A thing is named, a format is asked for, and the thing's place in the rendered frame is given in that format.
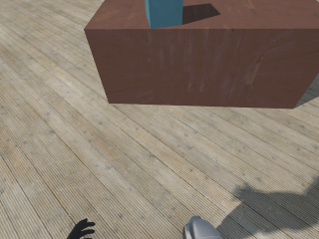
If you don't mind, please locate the right robot shin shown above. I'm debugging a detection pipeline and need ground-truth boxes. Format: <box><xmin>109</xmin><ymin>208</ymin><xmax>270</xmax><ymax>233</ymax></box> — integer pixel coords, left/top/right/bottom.
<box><xmin>188</xmin><ymin>215</ymin><xmax>201</xmax><ymax>223</ymax></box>

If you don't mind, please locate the carton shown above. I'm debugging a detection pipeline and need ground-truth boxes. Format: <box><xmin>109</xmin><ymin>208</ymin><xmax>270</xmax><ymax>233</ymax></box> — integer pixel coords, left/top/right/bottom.
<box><xmin>145</xmin><ymin>0</ymin><xmax>183</xmax><ymax>29</ymax></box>

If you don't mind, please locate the left robot hand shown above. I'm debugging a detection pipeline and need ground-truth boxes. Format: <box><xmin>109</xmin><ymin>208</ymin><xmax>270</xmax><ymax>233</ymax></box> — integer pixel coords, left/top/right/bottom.
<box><xmin>67</xmin><ymin>218</ymin><xmax>96</xmax><ymax>239</ymax></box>

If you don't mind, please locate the pedestal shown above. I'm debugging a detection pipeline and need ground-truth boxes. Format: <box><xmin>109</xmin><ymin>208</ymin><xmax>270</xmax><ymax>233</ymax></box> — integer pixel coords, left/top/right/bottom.
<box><xmin>84</xmin><ymin>0</ymin><xmax>319</xmax><ymax>110</ymax></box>

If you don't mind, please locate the robot right thigh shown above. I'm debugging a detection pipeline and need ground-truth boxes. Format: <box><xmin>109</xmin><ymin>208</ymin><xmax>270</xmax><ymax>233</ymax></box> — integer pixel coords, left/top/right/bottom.
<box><xmin>184</xmin><ymin>219</ymin><xmax>223</xmax><ymax>239</ymax></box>

